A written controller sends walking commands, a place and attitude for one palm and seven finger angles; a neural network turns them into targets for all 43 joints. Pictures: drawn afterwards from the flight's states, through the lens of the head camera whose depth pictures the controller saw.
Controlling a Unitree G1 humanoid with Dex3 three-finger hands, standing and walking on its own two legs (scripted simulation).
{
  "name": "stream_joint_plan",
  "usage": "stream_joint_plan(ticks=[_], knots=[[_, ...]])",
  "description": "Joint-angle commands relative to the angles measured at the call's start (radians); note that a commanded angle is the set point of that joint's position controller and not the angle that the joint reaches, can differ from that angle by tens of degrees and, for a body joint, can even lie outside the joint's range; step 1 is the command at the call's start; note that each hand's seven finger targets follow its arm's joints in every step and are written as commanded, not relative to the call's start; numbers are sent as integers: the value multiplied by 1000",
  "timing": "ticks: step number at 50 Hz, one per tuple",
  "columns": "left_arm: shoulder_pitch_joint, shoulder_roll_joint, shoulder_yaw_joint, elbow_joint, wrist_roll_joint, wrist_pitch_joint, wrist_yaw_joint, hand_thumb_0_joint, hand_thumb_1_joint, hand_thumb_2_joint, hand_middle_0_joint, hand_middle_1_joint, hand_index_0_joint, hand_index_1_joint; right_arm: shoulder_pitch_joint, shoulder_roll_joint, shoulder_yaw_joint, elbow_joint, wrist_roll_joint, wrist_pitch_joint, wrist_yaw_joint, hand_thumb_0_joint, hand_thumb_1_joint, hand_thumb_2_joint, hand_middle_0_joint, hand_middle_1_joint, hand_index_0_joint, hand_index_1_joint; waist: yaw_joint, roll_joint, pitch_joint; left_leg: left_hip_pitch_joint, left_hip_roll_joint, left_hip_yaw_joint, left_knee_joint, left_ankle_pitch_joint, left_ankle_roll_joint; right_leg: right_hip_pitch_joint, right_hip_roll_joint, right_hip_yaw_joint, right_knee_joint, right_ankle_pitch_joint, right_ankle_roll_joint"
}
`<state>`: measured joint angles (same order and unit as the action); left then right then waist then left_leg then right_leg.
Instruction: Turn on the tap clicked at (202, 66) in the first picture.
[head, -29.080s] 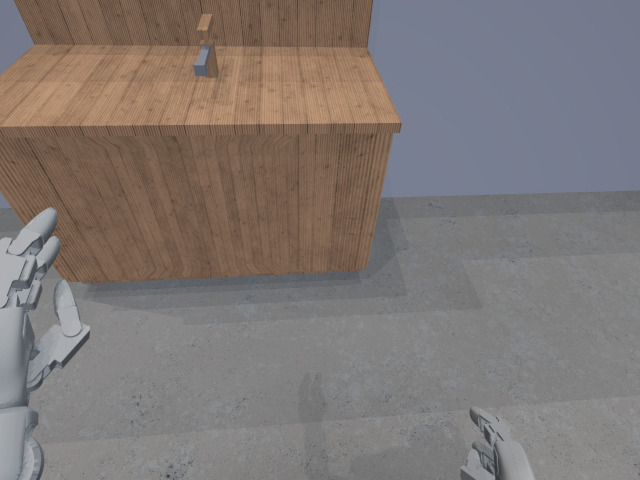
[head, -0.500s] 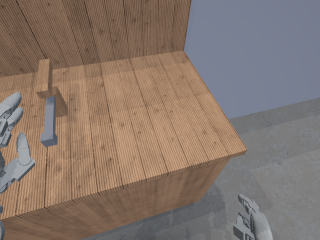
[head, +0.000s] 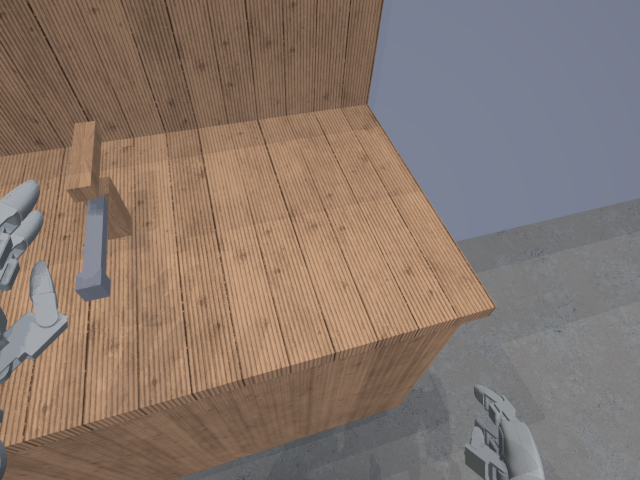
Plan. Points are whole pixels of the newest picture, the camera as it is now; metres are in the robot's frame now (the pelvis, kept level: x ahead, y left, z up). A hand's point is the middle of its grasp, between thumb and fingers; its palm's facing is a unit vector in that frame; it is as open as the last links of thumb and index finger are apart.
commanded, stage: shuffle to correct the standing spot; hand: left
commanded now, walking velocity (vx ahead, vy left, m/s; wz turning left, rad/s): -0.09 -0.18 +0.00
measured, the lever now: (93, 285) +0.32 +0.30 +0.05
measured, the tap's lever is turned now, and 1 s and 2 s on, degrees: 0 0 0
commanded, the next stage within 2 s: none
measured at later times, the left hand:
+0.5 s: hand (51, 320) +0.21 +0.24 +0.17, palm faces +0.30 -0.83 -0.47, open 7.4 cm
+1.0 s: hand (52, 333) +0.21 +0.24 +0.17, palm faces +0.34 -0.85 -0.41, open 7.4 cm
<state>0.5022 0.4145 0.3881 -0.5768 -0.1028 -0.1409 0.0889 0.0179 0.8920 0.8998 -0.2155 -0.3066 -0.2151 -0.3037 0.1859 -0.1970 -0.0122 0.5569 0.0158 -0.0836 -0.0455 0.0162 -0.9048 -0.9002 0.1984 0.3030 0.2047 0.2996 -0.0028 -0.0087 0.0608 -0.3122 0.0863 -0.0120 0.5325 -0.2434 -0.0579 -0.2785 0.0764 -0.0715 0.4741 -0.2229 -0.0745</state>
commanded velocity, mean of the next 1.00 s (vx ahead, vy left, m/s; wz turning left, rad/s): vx -0.13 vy -0.18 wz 0.00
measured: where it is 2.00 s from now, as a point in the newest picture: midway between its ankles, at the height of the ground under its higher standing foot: outside the picture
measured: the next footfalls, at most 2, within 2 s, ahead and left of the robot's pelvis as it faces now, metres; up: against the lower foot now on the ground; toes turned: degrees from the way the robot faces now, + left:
none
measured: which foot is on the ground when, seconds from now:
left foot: down 0.00-1.00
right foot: down 0.00-1.00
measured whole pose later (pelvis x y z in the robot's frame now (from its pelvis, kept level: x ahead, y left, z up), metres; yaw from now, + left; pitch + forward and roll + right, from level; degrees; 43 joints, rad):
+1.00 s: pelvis -0.01 +0.00 +0.00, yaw +1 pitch +0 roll -2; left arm 0.46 0.39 0.38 -0.54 -0.08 -0.15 0.09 0.02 0.89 0.90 -0.21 -0.31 -0.21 -0.30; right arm 0.23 -0.17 0.01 0.56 0.02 -0.09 -0.02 0.02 -0.90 -0.90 0.20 0.30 0.20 0.30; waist -0.01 0.01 0.06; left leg -0.34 0.09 -0.02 0.58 -0.25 -0.05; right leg -0.29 0.07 -0.10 0.50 -0.22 -0.07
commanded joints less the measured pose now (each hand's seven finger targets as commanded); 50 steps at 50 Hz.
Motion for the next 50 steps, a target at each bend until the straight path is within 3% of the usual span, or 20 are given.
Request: stream_joint_plan(ticks=[1,4,10,19,21,24,27,29,31,32,35,37,38,39,41,42,44,47,50], knots=[[-14,169,124,-194,-9,-55,25,0,900,900,-200,-300,-200,-300,-72,-121,-44,-154,10,-51,-7,0,-900,-900,200,300,200,300,0,76,-171,80,66,-56,-56,121,78,60,-156,137,-92,174,33],[-18,165,123,-181,-8,-54,22,0,900,900,-200,-300,-200,-300,-58,-127,-49,-159,8,-48,-7,0,-900,-900,200,300,200,300,2,54,-170,59,64,-51,-42,87,79,68,-161,143,-99,157,43],[-33,168,120,-200,-9,-55,27,0,900,900,-200,-300,-200,-300,-55,-128,-48,-158,9,-48,-6,0,-900,-900,200,300,200,300,-2,36,-175,79,43,-41,-17,55,76,40,-181,169,-113,130,27],[-14,192,156,-231,-1,-82,22,0,900,900,-200,-300,-200,-300,-61,-122,-51,-159,0,-53,-11,0,-900,-900,200,300,200,300,10,99,-187,59,114,-82,-30,327,87,109,-158,110,-53,313,65],[-3,190,156,-235,1,-94,22,0,900,900,-200,-300,-200,-300,-68,-115,-48,-151,2,-59,-10,0,-900,-900,200,300,200,300,5,111,-199,77,108,-80,-20,365,83,104,-165,111,-45,351,49],[3,189,173,-222,7,-120,15,0,900,900,-200,-300,-200,-300,-51,-118,-58,-148,-6,-68,-10,0,-900,-900,200,300,200,300,7,100,-209,42,115,-81,-4,319,89,106,-172,117,-32,327,60],[52,158,150,-199,-4,-106,13,0,900,900,-200,-300,-200,-300,-48,-118,-53,-152,1,-58,-6,0,-900,-900,200,300,200,300,3,69,-228,41,77,-59,-5,96,82,68,-178,142,-63,178,43],[22,182,167,-216,-5,-105,19,0,900,900,-200,-300,-200,-300,-41,-122,-57,-158,6,-62,-8,0,-900,-900,200,300,200,300,-2,22,-196,29,36,-38,29,-113,75,-13,-207,190,-118,14,31],[30,182,160,-212,-8,-88,35,0,900,900,-200,-300,-200,-300,-39,-117,-49,-145,12,-56,-10,0,-900,-900,200,300,200,300,-10,-13,-190,99,-4,-12,93,-158,65,-114,-244,236,-178,-135,-10],[15,156,126,-212,-12,-83,34,0,900,900,-200,-300,-200,-300,-35,-117,-43,-149,8,-51,-10,0,-900,-900,200,300,200,300,-12,-35,-178,116,-4,-11,104,-165,66,-157,-248,230,-189,-210,-15],[-24,175,132,-237,-5,-75,39,0,900,900,-200,-300,-200,-300,-44,-121,-38,-154,2,-59,-14,0,-900,-900,200,300,200,300,-9,1,-156,91,39,-60,3,-139,83,-132,-205,182,-126,-168,2],[-47,169,123,-251,-4,-77,40,0,900,900,-200,-300,-200,-300,-70,-124,-25,-152,-1,-59,-19,0,-900,-900,200,300,200,300,-6,141,-143,25,131,-177,-170,-109,117,-46,-113,103,-28,-109,58],[-59,180,135,-237,5,-77,38,0,900,900,-200,-300,-200,-300,-68,-131,-34,-156,1,-62,-19,0,-900,-900,200,300,200,300,-2,182,-137,-41,183,-224,-210,-134,134,18,-102,95,32,-89,72],[-68,168,128,-212,13,-75,33,0,900,900,-200,-300,-200,-300,-60,-133,-39,-153,5,-62,-14,0,-900,-900,200,300,200,300,1,186,-124,-103,200,-223,-235,-227,136,64,-102,99,58,-106,75],[-94,160,114,-208,24,-69,32,0,900,900,-200,-300,-200,-300,-70,-121,-30,-154,7,-60,-9,0,-900,-900,200,300,200,300,-3,223,-79,-150,185,-207,-248,-270,134,85,-99,79,64,-85,68],[-111,132,84,-197,25,-73,26,0,900,900,-200,-300,-200,-300,-61,-123,-28,-149,2,-61,-4,0,-900,-900,200,300,200,300,-3,224,-74,-154,176,-189,-240,-269,131,95,-93,67,52,-69,67],[-103,138,91,-169,31,-71,23,0,900,900,-200,-300,-200,-300,-39,-128,-41,-149,1,-67,8,0,-900,-900,200,300,200,300,-3,209,-88,-127,157,-158,-195,-206,118,114,-101,64,2,-43,59],[-66,126,75,-161,25,-71,20,0,900,900,-200,-300,-200,-300,-34,-125,-37,-148,4,-66,20,0,-900,-900,200,300,200,300,-3,120,-104,-78,103,-108,-126,-179,103,99,-109,79,-77,-22,46],[-55,152,96,-180,11,-64,22,0,900,900,-200,-300,-200,-300,-16,-123,-48,-151,9,-64,21,0,-900,-900,200,300,200,300,-9,-18,-122,17,8,-23,46,-164,69,-21,-204,205,-168,-88,-14]])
